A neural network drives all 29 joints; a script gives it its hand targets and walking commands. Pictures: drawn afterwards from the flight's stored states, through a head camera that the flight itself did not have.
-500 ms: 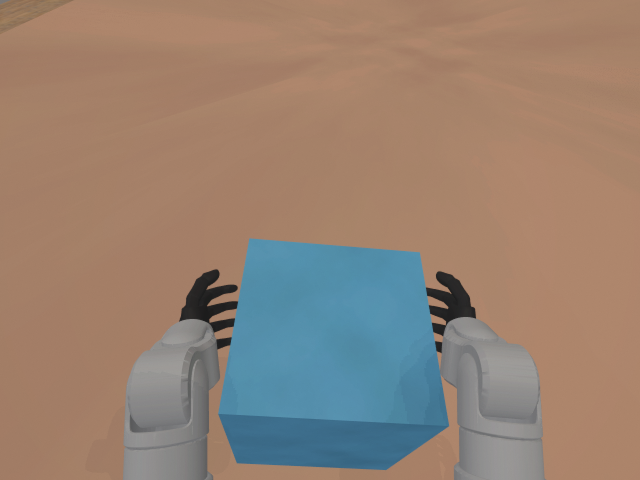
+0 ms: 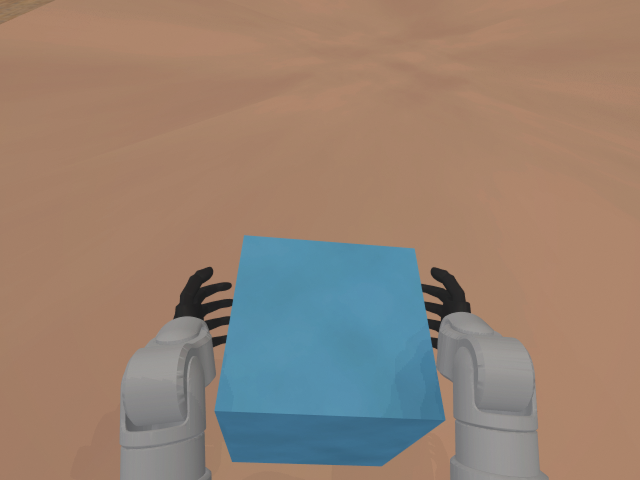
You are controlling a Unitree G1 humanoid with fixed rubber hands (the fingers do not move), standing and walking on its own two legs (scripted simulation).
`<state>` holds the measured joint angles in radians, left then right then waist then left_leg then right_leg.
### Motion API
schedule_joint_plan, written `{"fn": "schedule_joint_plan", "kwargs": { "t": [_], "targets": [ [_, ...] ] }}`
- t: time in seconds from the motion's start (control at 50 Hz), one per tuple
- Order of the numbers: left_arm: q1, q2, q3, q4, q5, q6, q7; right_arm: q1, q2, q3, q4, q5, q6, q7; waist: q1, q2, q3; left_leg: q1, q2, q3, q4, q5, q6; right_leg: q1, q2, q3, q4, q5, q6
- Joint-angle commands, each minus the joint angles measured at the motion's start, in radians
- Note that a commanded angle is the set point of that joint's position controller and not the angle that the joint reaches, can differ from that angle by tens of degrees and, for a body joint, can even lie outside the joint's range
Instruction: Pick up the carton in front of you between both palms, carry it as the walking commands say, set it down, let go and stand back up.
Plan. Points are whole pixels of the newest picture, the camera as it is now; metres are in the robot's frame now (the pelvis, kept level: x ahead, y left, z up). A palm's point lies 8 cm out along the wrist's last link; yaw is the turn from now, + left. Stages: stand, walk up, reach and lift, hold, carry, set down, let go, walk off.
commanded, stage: carry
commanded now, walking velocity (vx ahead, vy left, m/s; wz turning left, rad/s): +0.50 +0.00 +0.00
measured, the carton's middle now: (318, 360) +0.30 +0.00 +0.01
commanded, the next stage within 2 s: none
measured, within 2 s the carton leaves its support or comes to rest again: neither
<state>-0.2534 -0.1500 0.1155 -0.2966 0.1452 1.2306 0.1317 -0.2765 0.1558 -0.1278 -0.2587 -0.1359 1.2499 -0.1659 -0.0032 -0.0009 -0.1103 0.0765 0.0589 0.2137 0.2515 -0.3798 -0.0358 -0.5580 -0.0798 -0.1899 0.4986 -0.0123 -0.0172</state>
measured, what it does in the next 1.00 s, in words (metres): walks ahead: right foot, then left foot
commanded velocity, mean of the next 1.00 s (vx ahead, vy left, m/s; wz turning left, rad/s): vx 0.26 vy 0.00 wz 0.00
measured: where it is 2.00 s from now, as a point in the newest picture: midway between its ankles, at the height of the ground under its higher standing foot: (310, 395)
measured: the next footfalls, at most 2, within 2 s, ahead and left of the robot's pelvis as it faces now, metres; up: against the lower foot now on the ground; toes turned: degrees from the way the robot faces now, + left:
right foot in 0.04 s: +0.21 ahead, -0.11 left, +0.00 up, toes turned -12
left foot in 0.52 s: +0.58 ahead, +0.11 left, +0.00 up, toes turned +6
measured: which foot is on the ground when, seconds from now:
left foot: down 0.00-0.06, up 0.08-0.50, down 0.52-1.00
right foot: up 0.00-0.02, down 0.04-0.56, up 0.58-0.90, down 0.92-1.00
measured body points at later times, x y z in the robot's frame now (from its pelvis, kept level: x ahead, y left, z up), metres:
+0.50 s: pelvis +0.34 +0.00 +0.00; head +0.33 +0.00 +0.45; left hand +0.63 +0.15 +0.10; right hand +0.63 -0.15 +0.10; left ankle +0.49 +0.11 -0.72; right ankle +0.17 -0.10 -0.73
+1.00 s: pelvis +0.61 +0.00 +0.00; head +0.61 -0.01 +0.45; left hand +0.91 +0.14 +0.10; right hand +0.91 -0.15 +0.09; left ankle +0.51 +0.10 -0.73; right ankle +0.68 -0.09 -0.73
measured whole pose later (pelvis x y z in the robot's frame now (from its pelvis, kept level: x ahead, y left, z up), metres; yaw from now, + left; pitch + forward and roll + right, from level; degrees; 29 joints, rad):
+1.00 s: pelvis +0.61 +0.00 +0.00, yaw +1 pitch +3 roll -1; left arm -0.29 -0.16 0.11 -0.27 0.15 1.21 0.14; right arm -0.30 0.16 -0.16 -0.27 -0.15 1.23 -0.15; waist 0.01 0.05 -0.06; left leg -0.16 0.08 0.14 0.56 -0.41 -0.02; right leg -0.38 -0.02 -0.20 0.44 -0.12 -0.06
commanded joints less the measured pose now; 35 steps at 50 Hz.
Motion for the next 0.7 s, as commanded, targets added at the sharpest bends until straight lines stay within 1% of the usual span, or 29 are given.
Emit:
{"fn": "schedule_joint_plan", "kwargs": {
  "t": [0.0,0.02,0.04,0.06,0.08,0.1,0.12,0.14,0.16,0.18,0.22,0.26,0.3,0.34,0.38,0.42,0.44,0.46,0.48,0.5,0.52,0.54,0.56,0.58,0.6,0.62,0.64,0.66,0.68],
  "targets": [
    [-0.443,-0.965,-0.697,0.052,-0.448,0.016,-0.3,-0.462,0.913,0.682,-0.01,0.44,0.002,0.347,0.014,0.126,-0.205,-0.023,0.136,0.044,0.271,0.776,0.057,0.357,0.1,-0.107,-0.084,-0.047,-0.014],
    [-0.437,-0.966,-0.687,0.064,-0.445,0.014,-0.304,-0.476,0.906,0.684,-0.006,0.441,0.002,0.348,0.033,0.059,-0.276,-0.186,0.113,0.032,0.472,0.582,0.037,0.586,0.015,-0.002,-0.07,-0.123,-0.014],
    [-0.448,-0.951,-0.673,0.094,-0.43,0.007,-0.308,-0.505,0.935,0.701,-0.011,0.453,0.01,0.347,0.036,-0.198,-0.394,-0.498,0.021,-0.007,0.8,0.301,-0.011,0.866,-0.286,0.473,-0.122,-0.241,-0.154],
    [-0.44,-0.978,-0.675,0.11,-0.442,-0.004,-0.311,-0.516,0.934,0.703,-0.016,0.454,0.007,0.351,0.035,-0.321,-0.375,-0.722,-0.075,-0.099,0.971,-0.087,-0.012,0.903,-0.354,0.704,-0.255,-0.175,-0.222],
    [-0.474,-1.006,-0.683,0.073,-0.457,-0.013,-0.314,-0.536,0.963,0.71,0.0,0.46,-0.005,0.353,0.025,-0.243,-0.349,-0.769,-0.013,-0.185,1.06,-0.085,0.02,0.869,-0.341,0.595,-0.241,-0.047,-0.205],
    [-0.488,-1.037,-0.685,0.056,-0.467,-0.022,-0.315,-0.545,0.989,0.714,-0.014,0.471,-0.018,0.355,0.022,-0.145,-0.348,-0.772,0.028,-0.207,1.063,-0.051,0.043,0.813,-0.313,0.509,-0.21,0.052,-0.179],
    [-0.52,-1.059,-0.688,0.035,-0.473,-0.034,-0.317,-0.568,1.009,0.721,-0.026,0.476,-0.032,0.354,0.016,-0.07,-0.324,-0.755,0.066,-0.218,1.004,0.015,0.049,0.737,-0.288,0.413,-0.212,0.099,-0.143],
    [-0.527,-1.077,-0.694,0.019,-0.479,-0.043,-0.317,-0.565,1.023,0.731,-0.039,0.478,-0.04,0.351,0.011,-0.066,-0.321,-0.713,0.089,-0.22,0.931,0.068,0.047,0.674,-0.266,0.339,-0.238,0.057,-0.114],
    [-0.531,-1.085,-0.698,0.005,-0.482,-0.049,-0.317,-0.571,1.042,0.741,-0.053,0.482,-0.049,0.346,0.01,-0.086,-0.326,-0.681,0.083,-0.196,0.886,0.103,0.042,0.646,-0.248,0.283,-0.259,0.022,-0.1],
    [-0.527,-1.086,-0.698,-0.006,-0.485,-0.053,-0.318,-0.553,1.054,0.744,-0.052,0.481,-0.056,0.341,0.012,-0.107,-0.325,-0.675,0.078,-0.179,0.839,0.124,0.036,0.634,-0.236,0.246,-0.278,-0.01,-0.1],
    [-0.493,-1.073,-0.699,-0.019,-0.486,-0.056,-0.321,-0.511,1.058,0.747,-0.058,0.471,-0.066,0.33,0.015,-0.123,-0.304,-0.692,0.071,-0.15,0.734,0.154,0.02,0.636,-0.223,0.197,-0.307,-0.028,-0.114],
    [-0.471,-1.054,-0.699,-0.03,-0.485,-0.055,-0.323,-0.486,1.047,0.749,-0.068,0.461,-0.068,0.322,0.015,-0.13,-0.275,-0.729,0.066,-0.121,0.622,0.197,0.008,0.667,-0.211,0.16,-0.321,0.014,-0.129],
    [-0.457,-1.028,-0.699,-0.044,-0.481,-0.05,-0.322,-0.474,1.029,0.749,-0.083,0.46,-0.063,0.317,0.017,-0.125,-0.24,-0.741,0.056,-0.093,0.503,0.249,0.005,0.691,-0.189,0.122,-0.315,0.08,-0.125],
    [-0.45,-0.998,-0.695,-0.055,-0.475,-0.04,-0.318,-0.473,1.004,0.747,-0.097,0.462,-0.052,0.315,0.019,-0.127,-0.208,-0.729,0.04,-0.068,0.407,0.299,0.013,0.708,-0.178,0.094,-0.307,0.138,-0.116],
    [-0.433,-0.971,-0.689,-0.045,-0.46,-0.027,-0.312,-0.464,0.977,0.74,-0.09,0.461,-0.035,0.318,0.021,-0.135,-0.175,-0.703,0.023,-0.048,0.328,0.353,0.025,0.717,-0.171,0.066,-0.295,0.19,-0.102],
    [-0.428,-0.95,-0.683,-0.026,-0.446,-0.013,-0.307,-0.463,0.948,0.73,-0.077,0.46,-0.017,0.325,0.022,-0.144,-0.138,-0.663,0.009,-0.028,0.26,0.381,0.043,0.722,-0.165,0.042,-0.274,0.243,-0.088],
    [-0.429,-0.941,-0.68,-0.016,-0.442,-0.007,-0.305,-0.467,0.936,0.724,-0.068,0.461,-0.009,0.328,0.022,-0.149,-0.127,-0.625,0.004,-0.017,0.233,0.383,0.053,0.723,-0.165,0.034,-0.253,0.278,-0.078],
    [-0.433,-0.933,-0.68,-0.008,-0.44,-0.001,-0.304,-0.471,0.926,0.717,-0.056,0.461,-0.002,0.332,0.018,-0.155,-0.136,-0.55,-0.014,0.001,0.213,0.366,0.06,0.714,-0.162,0.018,-0.199,0.357,-0.064],
    [-0.445,-0.925,-0.681,-0.004,-0.441,0.005,-0.303,-0.468,0.92,0.709,-0.039,0.459,0.003,0.334,0.004,-0.143,-0.168,-0.415,-0.051,0.043,0.171,0.356,0.062,0.681,-0.137,-0.027,-0.085,0.414,-0.04],
    [-0.457,-0.917,-0.685,0.0,-0.443,0.01,-0.302,-0.461,0.914,0.698,-0.02,0.456,0.006,0.337,-0.012,-0.098,-0.225,-0.208,-0.077,0.072,0.163,0.299,0.063,0.582,-0.099,-0.065,0.078,0.384,-0.013],
    [-0.478,-0.905,-0.686,0.004,-0.442,0.016,-0.302,-0.459,0.906,0.69,-0.012,0.453,0.01,0.34,-0.033,0.013,-0.293,0.001,0.094,-0.154,0.144,0.176,0.084,0.406,-0.077,-0.043,0.303,0.106,0.018],
    [-0.517,-0.922,-0.701,-0.025,-0.453,0.027,-0.3,-0.469,0.901,0.678,0.029,0.441,0.001,0.343,-0.025,0.292,-0.368,0.242,0.363,-0.631,0.057,0.141,0.243,0.073,0.057,-0.001,0.617,-0.196,0.07],
    [-0.527,-0.924,-0.701,-0.005,-0.454,0.026,-0.301,-0.453,0.935,0.679,0.042,0.45,-0.003,0.344,-0.019,0.298,-0.331,0.231,0.383,-0.695,0.002,0.427,0.274,-0.074,0.087,0.105,0.749,-0.474,0.049],
    [-0.536,-0.96,-0.711,0.01,-0.459,0.018,-0.303,-0.472,0.952,0.679,0.018,0.455,-0.008,0.347,-0.019,0.226,-0.32,0.192,0.355,-0.545,0.051,0.679,0.261,-0.086,0.041,0.166,0.807,-0.477,0.027],
    [-0.545,-0.985,-0.717,0.003,-0.462,0.006,-0.304,-0.49,0.975,0.678,0.002,0.461,-0.014,0.349,-0.019,0.123,-0.334,0.152,0.332,-0.437,0.086,0.841,0.23,-0.072,0.005,0.183,0.778,-0.438,0.016],
    [-0.557,-1.007,-0.724,-0.01,-0.465,-0.006,-0.303,-0.51,0.998,0.684,-0.019,0.467,-0.022,0.351,-0.014,0.062,-0.314,0.086,0.304,-0.336,0.076,0.861,0.193,-0.052,-0.028,0.187,0.687,-0.382,0.013],
    [-0.574,-1.029,-0.729,-0.024,-0.47,-0.014,-0.301,-0.53,1.016,0.687,-0.034,0.474,-0.03,0.352,-0.008,0.081,-0.317,0.046,0.276,-0.263,0.057,0.833,0.156,-0.01,-0.042,0.178,0.594,-0.339,0.016],
    [-0.568,-1.051,-0.737,-0.035,-0.476,-0.02,-0.298,-0.53,1.024,0.686,-0.049,0.48,-0.035,0.352,-0.006,0.109,-0.327,0.027,0.254,-0.217,0.048,0.842,0.142,0.027,-0.026,0.151,0.528,-0.313,0.023],
    [-0.556,-1.059,-0.742,-0.045,-0.476,-0.027,-0.292,-0.525,1.026,0.686,-0.066,0.484,-0.038,0.353,-0.005,0.124,-0.329,0.015,0.24,-0.176,0.049,0.879,0.14,0.051,-0.01,0.13,0.466,-0.304,0.03]
  ]
}}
